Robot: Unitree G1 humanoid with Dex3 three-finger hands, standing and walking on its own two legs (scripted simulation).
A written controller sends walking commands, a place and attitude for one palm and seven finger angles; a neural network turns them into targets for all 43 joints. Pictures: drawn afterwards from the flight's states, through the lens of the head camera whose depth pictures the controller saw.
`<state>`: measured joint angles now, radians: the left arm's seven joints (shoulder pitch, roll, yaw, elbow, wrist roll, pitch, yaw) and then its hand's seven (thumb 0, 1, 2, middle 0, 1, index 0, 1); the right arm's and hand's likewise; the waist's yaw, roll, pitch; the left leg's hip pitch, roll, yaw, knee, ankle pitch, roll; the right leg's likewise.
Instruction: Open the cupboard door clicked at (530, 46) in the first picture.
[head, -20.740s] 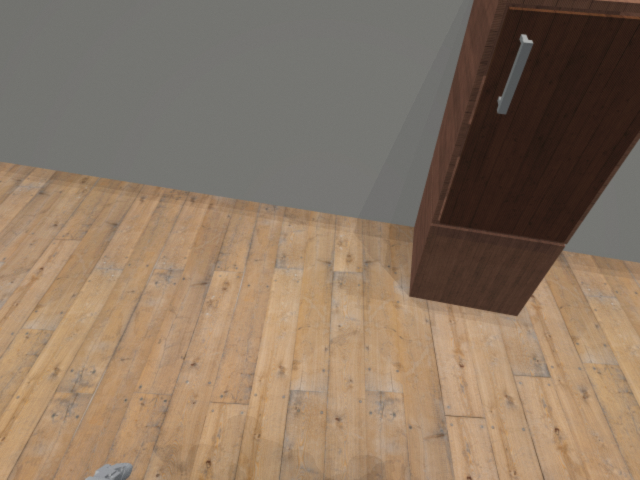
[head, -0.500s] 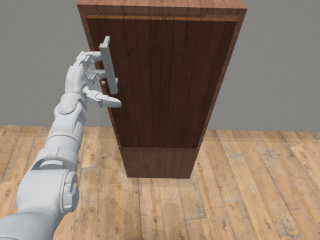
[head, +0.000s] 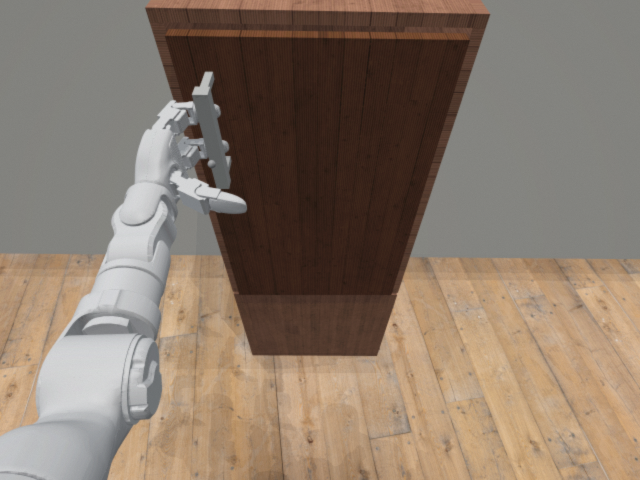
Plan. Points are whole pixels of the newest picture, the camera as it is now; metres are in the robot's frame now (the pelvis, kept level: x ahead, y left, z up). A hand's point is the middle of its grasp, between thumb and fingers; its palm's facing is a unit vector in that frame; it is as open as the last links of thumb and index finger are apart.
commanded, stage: move the hooked fingers beside the handle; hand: left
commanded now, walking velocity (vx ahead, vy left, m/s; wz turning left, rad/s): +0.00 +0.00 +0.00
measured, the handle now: (216, 134) +0.53 +0.14 +0.15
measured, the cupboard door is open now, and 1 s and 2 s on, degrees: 0 0 0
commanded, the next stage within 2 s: none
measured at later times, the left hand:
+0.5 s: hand (193, 163) +0.47 +0.16 +0.15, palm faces -0.02 -1.00 +0.01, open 14.0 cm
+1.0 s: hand (169, 165) +0.47 +0.19 +0.15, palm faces -0.01 -1.00 +0.01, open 14.0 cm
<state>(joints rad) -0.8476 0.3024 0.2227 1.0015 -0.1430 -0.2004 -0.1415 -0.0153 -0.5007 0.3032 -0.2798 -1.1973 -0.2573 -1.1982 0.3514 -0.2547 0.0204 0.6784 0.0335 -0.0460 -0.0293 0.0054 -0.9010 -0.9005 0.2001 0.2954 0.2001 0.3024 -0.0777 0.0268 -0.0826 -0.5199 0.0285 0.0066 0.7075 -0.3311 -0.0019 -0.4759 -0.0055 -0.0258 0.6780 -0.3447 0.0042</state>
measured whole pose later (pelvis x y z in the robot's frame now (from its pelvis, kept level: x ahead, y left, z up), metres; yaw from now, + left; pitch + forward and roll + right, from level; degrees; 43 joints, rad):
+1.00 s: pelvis +0.01 +0.00 +0.00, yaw +0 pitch +9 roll -1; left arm -0.79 0.42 0.31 0.98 -0.16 -0.18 -0.25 -0.02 -0.50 0.30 -0.30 -1.20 -0.30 -1.20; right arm 0.36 -0.27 0.02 0.64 0.05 0.00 -0.05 0.01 -0.90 -0.90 0.20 0.30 0.20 0.30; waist -0.08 0.03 -0.09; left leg -0.52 0.04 0.01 0.71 -0.35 0.00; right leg -0.47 0.00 -0.02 0.66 -0.34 0.01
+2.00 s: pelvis +0.00 +0.00 +0.00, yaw +0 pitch +10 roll -2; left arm -0.81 0.49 0.34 1.03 -0.19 -0.18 -0.34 -0.02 -0.50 0.30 -0.30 -1.20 -0.30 -1.20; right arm 0.35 -0.28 0.03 0.64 0.05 0.01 -0.07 0.00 -0.90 -0.90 0.20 0.30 0.20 0.30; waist -0.09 0.03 -0.09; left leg -0.55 0.04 0.00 0.72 -0.34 0.00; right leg -0.49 0.01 -0.03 0.66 -0.34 0.01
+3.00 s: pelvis +0.00 -0.01 +0.00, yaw +0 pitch +8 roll -1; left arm -0.79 0.36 0.27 0.96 -0.16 -0.18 -0.19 -0.02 -0.50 0.30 -0.30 -1.20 -0.30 -1.20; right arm 0.37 -0.27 0.02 0.66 0.04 -0.01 -0.05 0.01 -0.90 -0.90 0.20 0.30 0.20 0.30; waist -0.09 0.03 -0.08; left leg -0.51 0.04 0.01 0.70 -0.32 -0.01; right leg -0.47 0.01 -0.02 0.66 -0.33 0.00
